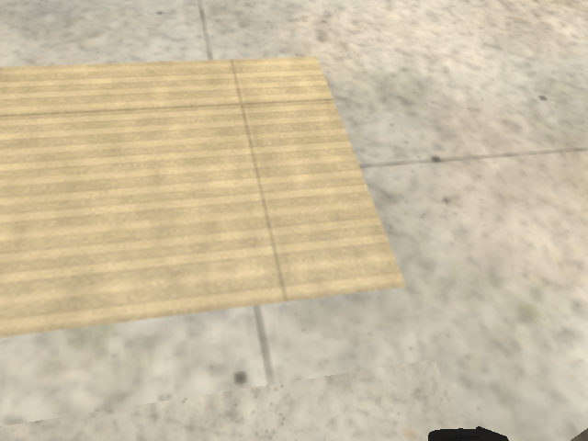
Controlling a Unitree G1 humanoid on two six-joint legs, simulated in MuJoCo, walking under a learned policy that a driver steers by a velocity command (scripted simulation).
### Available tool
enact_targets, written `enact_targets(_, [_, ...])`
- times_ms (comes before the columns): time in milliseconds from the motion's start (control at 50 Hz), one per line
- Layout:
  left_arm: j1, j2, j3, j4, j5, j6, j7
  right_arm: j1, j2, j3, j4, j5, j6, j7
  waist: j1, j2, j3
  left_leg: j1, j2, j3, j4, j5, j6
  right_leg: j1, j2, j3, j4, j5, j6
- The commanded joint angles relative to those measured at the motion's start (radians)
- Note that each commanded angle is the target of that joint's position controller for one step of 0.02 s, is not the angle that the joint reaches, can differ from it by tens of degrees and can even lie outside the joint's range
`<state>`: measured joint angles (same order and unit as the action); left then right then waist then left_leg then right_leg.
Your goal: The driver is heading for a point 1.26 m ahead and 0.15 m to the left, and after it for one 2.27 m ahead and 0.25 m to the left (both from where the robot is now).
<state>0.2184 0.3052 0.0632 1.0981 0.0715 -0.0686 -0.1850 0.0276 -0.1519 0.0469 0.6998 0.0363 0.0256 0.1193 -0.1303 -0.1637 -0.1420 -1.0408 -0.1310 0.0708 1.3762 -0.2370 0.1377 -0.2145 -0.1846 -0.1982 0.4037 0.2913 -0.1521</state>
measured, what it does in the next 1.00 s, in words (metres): climbs, turning left: right foot 0.20 m higher, then left foot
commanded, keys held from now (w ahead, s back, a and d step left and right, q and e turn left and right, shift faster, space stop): w+q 0.56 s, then w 0.20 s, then w+e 0.24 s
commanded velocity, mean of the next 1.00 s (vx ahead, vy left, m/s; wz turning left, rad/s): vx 0.50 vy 0.00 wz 0.37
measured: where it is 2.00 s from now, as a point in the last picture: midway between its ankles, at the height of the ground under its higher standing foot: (179, 167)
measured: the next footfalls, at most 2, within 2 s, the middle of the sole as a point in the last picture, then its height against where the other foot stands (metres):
right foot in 0.44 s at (322, 435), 0.20 m higher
left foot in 0.96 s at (98, 352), level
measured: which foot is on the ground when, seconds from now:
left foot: down 0.00-0.46, up 0.48-0.94, down 0.96-1.00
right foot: up 0.00-0.42, down 0.44-0.98, up 1.00-1.00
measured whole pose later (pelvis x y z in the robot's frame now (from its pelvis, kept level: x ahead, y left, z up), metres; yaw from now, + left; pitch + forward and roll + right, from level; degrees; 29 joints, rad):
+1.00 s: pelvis +0.48 +0.10 +0.30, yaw +21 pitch +3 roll -1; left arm 0.39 0.18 0.02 1.01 0.06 -0.12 -0.06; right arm -0.10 -0.21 -0.02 0.70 -0.05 -0.09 0.05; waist 0.08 0.01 0.00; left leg -0.52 0.04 0.02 0.65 -0.19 0.04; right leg 0.00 -0.08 -0.09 0.56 -0.49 0.01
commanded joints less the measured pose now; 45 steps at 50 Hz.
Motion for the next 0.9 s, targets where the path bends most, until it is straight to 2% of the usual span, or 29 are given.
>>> enact_targets(20, [0.219,0.056,0.027,0.007,0.040,0.034,-0.068,0.633,-0.332,-0.095,0.217,-0.047,0.029,-0.069,-0.037,0.434,-0.361,0.813,0.138,-0.822,-0.753,0.387,0.243,-0.373,0.208,0.207,1.112,-0.159,0.013])
enact_targets(40, [0.137,0.053,0.034,-0.011,0.020,0.031,-0.027,0.641,-0.261,-0.091,0.284,-0.054,0.004,-0.049,-0.033,0.395,-0.219,0.867,0.131,-0.588,-0.646,0.589,0.156,-0.609,0.302,0.379,1.415,-0.242,0.022])
enact_targets(60, [0.075,0.001,0.024,-0.070,-0.008,0.015,0.012,0.574,-0.190,-0.067,0.327,-0.025,-0.037,-0.046,0.078,0.395,-0.205,0.859,0.163,-0.480,-0.688,0.629,0.076,-0.740,0.295,0.374,1.539,-0.350,0.035])
enact_targets(80, [0.070,-0.051,0.002,-0.093,0.013,0.007,0.052,0.483,-0.102,-0.052,0.350,0.002,-0.076,-0.044,0.138,0.360,-0.167,0.862,0.150,-0.514,-0.709,0.383,0.054,-0.886,0.272,0.375,1.538,-0.404,0.028])
enact_targets(100, [-0.030,-0.052,-0.006,-0.116,0.030,-0.005,0.090,0.429,-0.067,-0.052,0.343,0.027,-0.093,-0.042,0.117,0.339,-0.066,0.756,0.139,-0.541,-0.717,0.219,0.073,-0.933,0.270,0.345,1.602,-0.481,0.030])
enact_targets(120, [-0.133,-0.065,-0.022,-0.148,0.037,-0.007,0.101,0.395,-0.065,-0.051,0.348,0.005,-0.092,-0.039,0.108,0.297,-0.012,0.725,0.149,-0.579,-0.747,0.126,0.124,-1.024,0.275,0.302,1.702,-0.604,0.027])
enact_targets(140, [-0.181,-0.105,-0.050,-0.187,0.026,-0.002,0.116,0.472,-0.067,-0.043,0.390,-0.056,-0.089,-0.030,0.111,0.243,-0.007,0.754,0.159,-0.581,-0.786,0.088,0.116,-1.111,0.244,0.261,1.744,-0.597,0.035])
enact_targets(160, [-0.249,-0.123,-0.069,-0.229,0.017,0.001,0.121,0.526,-0.065,-0.034,0.422,-0.084,-0.087,-0.036,0.096,0.214,0.030,0.771,0.169,-0.557,-0.814,0.119,0.096,-1.195,0.224,0.237,1.785,-0.642,0.020])
enact_targets(220, [-0.294,-0.093,-0.090,-0.312,-0.020,-0.012,0.117,0.582,-0.116,-0.050,0.408,-0.094,-0.120,-0.074,0.048,0.297,0.079,0.746,0.194,-0.600,-0.905,0.011,0.106,-1.263,0.221,0.219,1.910,-0.760,0.015])
enact_targets(240, [-0.359,-0.131,-0.109,-0.374,-0.024,-0.016,0.118,0.637,-0.115,-0.050,0.439,-0.112,-0.113,-0.081,0.052,0.341,0.109,0.729,0.221,-0.639,-0.952,-0.041,0.097,-1.338,0.208,0.227,1.941,-0.846,-0.010])
enact_targets(280, [-0.439,-0.124,-0.118,-0.474,-0.024,-0.007,0.128,0.657,-0.153,-0.048,0.451,-0.158,-0.121,-0.056,0.071,0.180,0.136,0.685,0.219,-0.667,-1.036,-0.190,0.058,-1.289,0.117,0.191,1.578,-0.630,-0.017])
enact_targets(300, [-0.562,-0.115,-0.118,-0.551,-0.031,0.015,0.122,0.708,-0.143,-0.051,0.474,-0.172,-0.119,-0.055,0.040,0.228,0.189,0.578,0.188,-0.654,-1.112,-0.209,0.062,-1.253,0.098,0.156,1.507,-0.584,-0.037])
enact_targets(320, [-0.713,-0.087,-0.112,-0.627,-0.022,0.042,0.127,0.617,-0.120,-0.037,0.438,-0.147,-0.110,-0.015,0.064,0.252,0.194,0.326,0.211,-0.664,-1.311,-0.232,0.114,-0.987,0.084,0.122,1.289,-0.631,-0.034])
enact_targets(340, [-0.675,-0.121,-0.116,-0.620,-0.010,0.051,0.116,0.495,-0.090,-0.018,0.381,-0.099,-0.119,-0.007,0.147,0.333,0.197,0.098,0.234,-0.621,-1.390,-0.120,0.135,-0.666,0.106,0.087,1.218,-0.666,-0.010])
enact_targets(360, [-0.671,-0.113,-0.121,-0.641,-0.011,0.071,0.106,0.518,-0.145,-0.019,0.393,-0.070,-0.129,-0.005,0.170,0.372,0.092,0.117,0.278,-0.601,-1.369,0.309,0.178,-0.536,0.152,0.073,1.207,-0.699,0.019])
enact_targets(420, [-0.381,-0.037,-0.092,-0.525,0.003,0.068,0.096,0.568,-0.304,-0.071,0.368,-0.037,-0.170,-0.021,0.214,0.416,-0.129,0.895,0.368,-0.466,-1.072,1.607,0.108,-0.599,0.249,0.037,0.913,-0.780,0.045])
enact_targets(440, [-0.191,-0.021,-0.078,-0.460,-0.004,0.044,0.093,0.535,-0.325,-0.095,0.353,-0.039,-0.176,-0.030,0.264,0.354,-0.239,0.953,0.336,-0.387,-0.897,1.876,0.056,-0.419,0.244,0.094,0.884,-0.647,0.029])
enact_targets(460, [-0.008,-0.015,-0.077,-0.391,-0.035,0.046,0.105,0.615,-0.205,-0.081,0.360,-0.085,-0.183,-0.023,0.251,0.141,-0.420,0.650,0.242,-0.412,-0.646,1.631,0.023,-0.017,0.135,0.506,0.712,-0.628,-0.125])
enact_targets(480, [0.212,0.073,-0.055,-0.323,-0.013,0.049,0.133,0.534,-0.104,-0.065,0.303,-0.125,-0.172,-0.007,0.320,-0.133,-0.421,0.335,0.101,-0.410,-0.262,0.692,-0.011,0.183,-0.052,0.974,0.335,-0.816,-0.243])
enact_targets(500, [0.172,0.109,-0.044,-0.328,0.007,0.020,0.131,0.411,-0.106,-0.087,0.295,-0.106,-0.154,0.005,0.346,-0.185,-0.167,0.057,0.025,-0.401,0.356,0.242,-0.044,-0.033,-0.140,1.226,0.126,-1.172,-0.278])
enact_targets(520, [0.106,0.101,-0.049,-0.294,-0.009,-0.011,0.129,0.380,-0.106,-0.093,0.286,-0.112,-0.148,0.013,0.263,-0.082,0.022,-0.110,0.045,-0.375,0.607,0.291,-0.020,-0.145,-0.118,1.133,0.101,-1.290,-0.230])
enact_targets(560, [-0.031,-0.109,-0.085,-0.206,-0.028,-0.020,0.102,0.356,-0.076,-0.083,0.274,-0.121,-0.142,0.007,0.122,0.183,0.054,-0.086,0.066,-0.345,0.710,0.255,0.052,-0.196,-0.110,0.785,0.128,-0.855,-0.171])
enact_targets(580, [-0.091,-0.213,-0.110,-0.191,-0.029,-0.021,0.107,0.327,-0.046,-0.066,0.253,-0.130,-0.131,-0.007,0.066,0.262,0.074,-0.032,0.103,-0.349,0.626,0.235,0.054,-0.247,-0.094,0.673,0.113,-0.689,-0.132])
enact_targets(600, [-0.164,-0.250,-0.116,-0.181,-0.032,-0.022,0.125,0.325,-0.019,-0.052,0.247,-0.135,-0.111,-0.017,0.028,0.239,0.099,-0.013,0.131,-0.350,0.522,0.194,0.057,-0.262,-0.056,0.574,0.069,-0.650,-0.091])
enact_targets(660, [-0.191,-0.143,-0.086,-0.180,-0.002,-0.049,0.130,0.184,-0.114,-0.074,0.187,-0.098,-0.120,-0.029,0.041,0.184,0.111,0.026,0.189,-0.262,0.229,0.134,0.004,-0.217,-0.014,0.352,-0.039,-0.531,-0.071])
enact_targets(700, [-0.126,-0.107,-0.084,-0.178,0.009,-0.059,0.149,0.075,-0.147,-0.081,0.149,-0.108,-0.133,-0.023,0.083,0.090,0.083,0.052,0.208,-0.191,0.096,0.153,-0.037,-0.125,0.019,0.239,-0.093,-0.410,-0.057])
enact_targets(740, [-0.051,-0.059,-0.075,-0.164,0.035,-0.069,0.157,0.004,-0.140,-0.075,0.104,-0.106,-0.142,-0.015,0.115,0.133,0.058,0.059,0.222,-0.159,-0.075,0.249,-0.056,-0.020,0.024,0.149,-0.077,-0.221,-0.039])
enact_targets(820, [0.082,0.008,-0.056,-0.150,0.014,-0.057,0.116,-0.124,-0.116,-0.057,0.029,-0.102,-0.106,-0.022,0.151,0.084,0.138,0.407,0.234,-0.078,-0.477,0.248,-0.106,-0.055,-0.014,0.120,-0.204,-0.275,-0.060])
enact_targets(900, [0.176,0.049,-0.013,-0.116,-0.031,-0.068,0.098,-0.192,-0.152,-0.073,-0.042,-0.105,-0.085,-0.052,0.169,0.099,0.206,0.364,0.192,-0.066,-0.758,0.092,-0.102,0.283,-0.107,0.223,-0.161,-0.147,-0.083])
Over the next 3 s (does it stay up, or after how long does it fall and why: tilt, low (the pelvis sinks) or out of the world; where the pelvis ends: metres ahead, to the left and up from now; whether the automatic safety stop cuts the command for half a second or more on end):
stays up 1.53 0.17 0.31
